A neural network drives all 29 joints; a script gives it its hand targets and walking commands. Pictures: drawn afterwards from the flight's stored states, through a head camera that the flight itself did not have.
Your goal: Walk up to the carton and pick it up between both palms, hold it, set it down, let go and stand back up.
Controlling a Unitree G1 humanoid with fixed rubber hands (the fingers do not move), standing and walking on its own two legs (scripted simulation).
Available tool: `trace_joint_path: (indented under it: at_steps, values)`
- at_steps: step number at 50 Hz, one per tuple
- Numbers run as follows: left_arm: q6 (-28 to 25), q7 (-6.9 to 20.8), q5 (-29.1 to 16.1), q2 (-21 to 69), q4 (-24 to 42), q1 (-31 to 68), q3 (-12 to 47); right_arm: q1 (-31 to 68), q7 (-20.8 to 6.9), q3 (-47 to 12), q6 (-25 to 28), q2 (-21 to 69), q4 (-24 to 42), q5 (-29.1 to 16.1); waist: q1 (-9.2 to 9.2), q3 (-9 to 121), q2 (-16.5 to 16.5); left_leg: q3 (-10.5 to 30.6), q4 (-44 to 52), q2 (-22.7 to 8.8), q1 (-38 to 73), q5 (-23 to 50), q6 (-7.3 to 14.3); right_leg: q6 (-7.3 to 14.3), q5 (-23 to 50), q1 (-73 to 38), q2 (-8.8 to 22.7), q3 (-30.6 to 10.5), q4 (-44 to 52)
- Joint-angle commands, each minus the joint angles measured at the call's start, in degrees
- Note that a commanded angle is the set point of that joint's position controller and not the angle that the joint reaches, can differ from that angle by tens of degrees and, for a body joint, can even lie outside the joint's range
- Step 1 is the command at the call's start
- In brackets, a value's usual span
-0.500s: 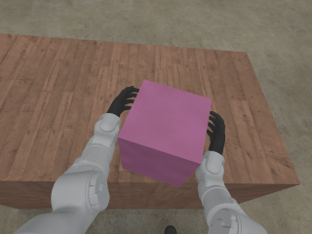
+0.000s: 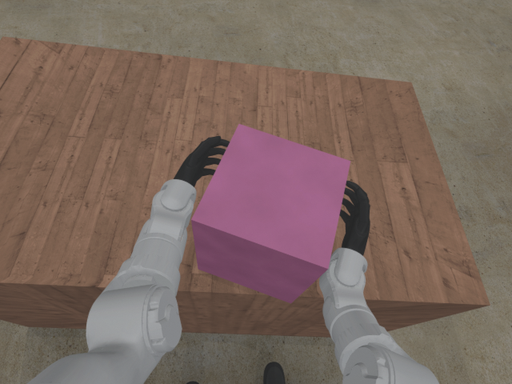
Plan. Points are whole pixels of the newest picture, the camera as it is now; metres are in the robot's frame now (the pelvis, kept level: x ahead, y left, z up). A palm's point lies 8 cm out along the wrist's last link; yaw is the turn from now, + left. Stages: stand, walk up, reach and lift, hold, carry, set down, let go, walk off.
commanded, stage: reach and lift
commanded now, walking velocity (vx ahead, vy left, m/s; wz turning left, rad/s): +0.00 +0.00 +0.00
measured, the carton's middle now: (266, 220) +0.37 -0.04 -0.03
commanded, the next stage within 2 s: none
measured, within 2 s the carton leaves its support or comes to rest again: leaves its support in 0.66 s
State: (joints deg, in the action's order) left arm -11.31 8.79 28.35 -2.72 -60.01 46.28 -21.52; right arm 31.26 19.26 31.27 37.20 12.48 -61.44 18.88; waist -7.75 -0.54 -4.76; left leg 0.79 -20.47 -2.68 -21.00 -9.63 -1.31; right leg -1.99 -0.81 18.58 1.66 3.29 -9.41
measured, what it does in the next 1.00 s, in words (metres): stands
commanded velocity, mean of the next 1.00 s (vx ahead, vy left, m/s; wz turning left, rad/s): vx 0.00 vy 0.00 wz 0.00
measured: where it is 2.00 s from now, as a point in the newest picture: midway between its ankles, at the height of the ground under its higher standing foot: outside the picture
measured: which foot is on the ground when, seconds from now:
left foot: down 0.00-1.00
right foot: down 0.00-1.00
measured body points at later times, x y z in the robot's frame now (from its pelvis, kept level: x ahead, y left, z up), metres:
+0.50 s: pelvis +0.00 +0.00 +0.00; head +0.08 +0.03 +0.44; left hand +0.44 +0.08 +0.02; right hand +0.33 -0.18 +0.00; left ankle -0.01 +0.13 -0.75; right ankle +0.03 -0.14 -0.75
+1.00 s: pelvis -0.02 -0.01 +0.00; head +0.07 +0.01 +0.44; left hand +0.43 +0.08 +0.04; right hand +0.33 -0.18 +0.00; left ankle -0.01 +0.13 -0.75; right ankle +0.03 -0.14 -0.75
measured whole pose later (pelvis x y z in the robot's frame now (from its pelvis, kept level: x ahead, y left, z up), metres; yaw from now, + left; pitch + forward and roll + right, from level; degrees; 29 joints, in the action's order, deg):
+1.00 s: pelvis -0.02 -0.01 +0.00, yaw -2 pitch +12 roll -1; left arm -14.3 2.9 23.2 -3.1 -64.5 49.2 -15.0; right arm 32.5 19.4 27.2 39.6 8.5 -64.3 15.5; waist -3.3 2.4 -1.9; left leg -1.3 -19.6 -3.8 -24.6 -7.5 -2.0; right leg -0.6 1.3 23.3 1.0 3.2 -9.6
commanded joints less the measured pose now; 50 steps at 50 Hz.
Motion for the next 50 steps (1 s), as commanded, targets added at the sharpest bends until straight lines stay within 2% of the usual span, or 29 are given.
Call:
trace_joint_path:
  at_steps: [1, 2, 8, 10, 13, 16, 17, 20, 21, 22, 23, 24, 26, 29, 30, 31, 33, 34, 35, 37, 38, 42, 43, 45, 46, 47, 48, 49, 50]
  values:
    - [-0.4, 2.3, 2.1, 33.4, -3.7, 17.3, 11.0, 19.1, -4.8, -16.7, -0.6, 27.2, -6.5, 6.6, -0.03, 23.1, 12.1, -6.0, 0.9, 2.6, 10.2, 13.7, -1.5, 1.0, 8.5, -8.9, -3.7, 6.2, -2.3]
    - [-0.2, 2.2, 2.5, 33.9, -4.2, 17.1, 10.7, 19.4, -5.0, -16.7, -0.8, 27.4, -6.9, 6.5, 0.59, 22.9, 12.2, -6.0, 0.9, 2.5, 10.2, 14.1, -1.3, 0.9, 8.7, -8.5, -3.9, 6.2, -2.4]
    - [-0.2, 2.0, 2.2, 34.5, -3.5, 17.5, 12.0, 20.2, -5.0, -17.2, -0.6, 26.9, -7.0, 5.4, 0.37, 23.7, 13.2, -5.8, 0.6, 2.4, 10.7, 15.2, -1.9, 1.5, 8.7, -7.9, -4.0, 6.1, -2.2]
    - [-0.5, 1.9, 1.6, 34.8, -2.9, 17.8, 12.7, 21.0, -5.0, -17.8, -0.1, 26.6, -6.3, 5.4, -0.19, 24.9, 12.8, -5.5, 0.1, 2.6, 10.7, 16.5, -2.0, 1.6, 10.1, -8.0, -4.1, 6.1, -2.5]
    - [-1.0, 1.9, 1.3, 35.3, -3.3, 17.7, 13.1, 21.3, -4.8, -19.1, 0.5, 27.1, -5.8, 5.0, 0.62, 25.9, 11.8, -5.7, -0.3, 3.0, 10.9, 17.7, -2.2, 1.6, 10.7, -8.3, -4.1, 5.8, -2.4]
    - [-2.9, 1.6, 0.4, 36.2, -1.5, 19.8, 14.8, 22.8, -4.8, -20.7, 2.4, 27.5, -5.5, 4.5, 0.81, 28.8, 12.2, -5.5, -1.6, 3.1, 12.0, 20.8, -2.7, 1.8, 14.0, -8.0, -4.0, 6.0, -2.5]
    - [-3.5, 1.4, 0.6, 36.1, -2.1, 20.3, 14.6, 23.1, -4.7, -20.5, 2.9, 27.8, -6.0, 4.7, 0.58, 29.6, 12.4, -5.6, -1.5, 3.2, 12.3, 20.8, -2.8, 1.9, 13.8, -7.8, -4.2, 5.8, -2.1]
    - [-5.2, 0.7, 0.5, 36.7, -2.1, 20.7, 15.3, 24.8, -4.7, -21.4, 4.4, 28.0, -6.2, 4.5, 1.81, 31.5, 12.2, -5.9, -2.0, 3.3, 12.8, 22.0, -2.9, 2.0, 14.2, -7.4, -4.1, 5.7, -2.4]
    - [-5.8, 0.6, -0.1, 36.5, -1.3, 22.0, 15.9, 25.0, -4.6, -21.3, 4.7, 28.3, -6.5, 4.4, 1.19, 31.9, 12.2, -5.8, -1.9, 3.3, 12.8, 21.3, -2.9, 2.0, 13.5, -7.1, -4.3, 5.9, -2.2]
    - [-6.4, 0.3, 0.0, 37.1, -0.7, 23.2, 16.5, 25.8, -4.7, -21.6, 5.2, 28.4, -6.5, 4.4, 1.66, 32.2, 12.3, -6.0, -2.0, 3.2, 13.1, 21.9, -3.0, 2.2, 13.6, -7.1, -4.2, 5.9, -2.1]
    - [-6.9, 0.2, -0.6, 36.6, -1.0, 23.9, 17.3, 26.0, -4.6, -21.8, 5.7, 28.4, -6.5, 4.3, 0.93, 32.7, 11.7, -5.9, -2.4, 3.3, 13.0, 21.2, -3.1, 2.3, 13.5, -6.8, -4.3, 5.9, -2.1]
    - [-7.3, 0.0, -0.4, 37.0, -1.0, 23.6, 17.1, 26.5, -4.7, -22.4, 5.9, 28.2, -6.5, 4.0, 1.82, 32.9, 11.6, -6.0, -2.1, 3.4, 13.0, 21.6, -3.0, 2.1, 13.5, -6.7, -4.4, 6.0, -2.0]
    - [-7.8, -0.4, -0.8, 37.1, -0.6, 25.0, 17.4, 28.2, -5.0, -22.7, 6.2, 28.1, -6.0, 3.6, 2.39, 32.6, 12.1, -6.0, -1.6, 3.3, 13.2, 20.2, -3.0, 2.3, 11.2, -6.3, -4.3, 5.9, -1.5]
    - [-8.6, -0.5, -1.6, 36.2, -1.0, 27.5, 17.6, 29.6, -4.8, -22.5, 6.7, 28.0, -5.7, 4.4, 1.44, 33.5, 10.5, -6.1, -1.5, 3.5, 12.2, 17.7, -2.6, 2.5, 10.4, -7.0, -4.0, 5.6, -1.4]
    - [-8.6, -0.6, -1.2, 36.5, -1.6, 27.3, 17.1, 30.8, -5.1, -22.8, 6.7, 27.8, -5.4, 4.6, 2.60, 33.0, 10.7, -6.0, -1.0, 3.4, 12.2, 16.7, -2.4, 2.5, 9.0, -6.9, -4.1, 5.7, -1.3]
    - [-8.7, -0.7, -1.5, 36.5, -0.7, 27.8, 17.4, 31.4, -5.2, -22.9, 7.0, 27.2, -4.4, 4.3, 2.45, 33.6, 11.1, -6.1, -0.9, 3.5, 12.3, 16.0, -2.6, 2.7, 8.1, -7.0, -4.1, 5.6, -1.1]
    - [-8.7, -1.0, -1.2, 35.9, -1.4, 28.8, 16.7, 32.2, -5.4, -22.9, 6.4, 27.4, -4.8, 5.0, 3.56, 33.3, 10.0, -6.4, 0.0, 3.3, 11.7, 13.6, -2.1, 2.8, 6.5, -6.9, -3.9, 5.4, -1.1]
    - [-8.9, -0.9, -1.8, 36.2, -0.8, 29.7, 17.3, 32.0, -5.4, -22.6, 6.5, 27.8, -4.6, 5.5, 2.66, 33.9, 9.9, -6.4, 0.3, 3.5, 11.8, 12.8, -2.1, 2.8, 5.9, -7.0, -3.9, 5.6, -0.9]
    - [-8.9, -1.1, -1.9, 36.1, -1.0, 29.8, 17.1, 32.9, -5.4, -22.9, 6.6, 27.7, -4.0, 5.6, 3.44, 34.6, 10.0, -6.3, 0.0, 3.4, 11.4, 12.7, -2.1, 2.7, 5.9, -7.3, -3.8, 5.5, -1.3]
    - [-9.1, -1.1, -2.3, 36.5, -1.3, 30.5, 17.3, 33.7, -5.6, -23.2, 6.4, 28.0, -3.6, 5.7, 3.47, 35.6, 9.2, -6.7, 0.3, 3.6, 10.7, 10.9, -1.7, 2.7, 5.1, -7.6, -3.6, 5.1, -1.4]
    - [-8.9, -1.1, -1.7, 36.3, -1.8, 30.5, 16.4, 33.6, -5.7, -23.5, 6.1, 28.3, -3.6, 6.1, 4.45, 34.8, 9.4, -6.6, 0.8, 3.5, 10.7, 10.0, -1.6, 2.8, 3.8, -7.4, -3.6, 5.0, -1.1]
    - [-8.6, -1.7, -2.3, 36.9, -1.3, 30.4, 16.4, 34.2, -6.3, -24.3, 5.5, 28.1, -3.0, 6.2, 5.51, 35.8, 8.8, -6.9, 1.1, 3.3, 10.9, 9.7, -1.4, 2.9, 3.1, -8.1, -3.5, 4.6, -1.4]
    - [-8.6, -1.7, -2.7, 37.6, -0.8, 30.7, 17.5, 34.5, -6.3, -24.3, 5.5, 28.7, -2.4, 5.9, 4.97, 36.6, 9.1, -6.9, 1.0, 3.4, 11.0, 9.8, -1.5, 3.1, 3.5, -8.0, -3.6, 4.7, -1.4]
    - [-8.3, -1.8, -3.0, 37.7, -1.1, 30.6, 17.0, 35.0, -6.4, -24.9, 5.1, 28.6, -2.1, 5.8, 5.58, 37.0, 9.4, -6.7, 0.7, 3.4, 11.0, 9.4, -1.2, 3.1, 3.3, -8.5, -3.5, 4.5, -1.4]
    - [-8.3, -1.9, -3.6, 37.9, -0.3, 31.1, 17.7, 35.1, -6.4, -24.9, 5.1, 28.5, -1.7, 5.7, 4.94, 37.5, 9.4, -6.8, 0.5, 3.4, 11.0, 9.6, -1.4, 3.1, 3.9, -8.7, -3.4, 4.3, -1.7]
    - [-8.1, -2.0, -3.8, 38.2, 0.9, 29.9, 17.9, 34.3, -6.6, -25.8, 4.8, 28.3, -1.3, 5.2, 5.38, 38.2, 9.6, -6.5, 0.3, 3.3, 11.7, 10.5, -1.5, 3.1, 4.5, -9.3, -3.4, 4.1, -1.8]
    - [-8.0, -1.8, -4.4, 37.2, -0.1, 31.4, 18.0, 35.4, -6.5, -26.1, 4.1, 28.7, -1.3, 5.1, 4.51, 37.1, 8.4, -6.5, 0.9, 3.4, 10.6, 8.9, -0.9, 2.9, 4.3, -9.5, -3.2, 3.6, -1.8]
    - [-8.1, -2.0, -5.0, 38.2, 2.0, 31.4, 18.5, 35.2, -6.7, -27.0, 4.1, 28.7, 0.4, 4.7, 5.26, 38.7, 8.8, -6.4, 0.7, 3.4, 11.0, 9.7, -1.1, 3.0, 4.8, -10.2, -3.3, 3.9, -2.1]
    - [-7.6, -1.8, -4.9, 37.7, -0.6, 30.4, 18.2, 35.1, -6.6, -27.2, 3.6, 29.2, -0.7, 4.6, 5.01, 36.7, 7.8, -6.6, 1.0, 3.4, 10.0, 8.3, -0.9, 3.0, 4.5, -10.0, -3.1, 3.3, -2.0]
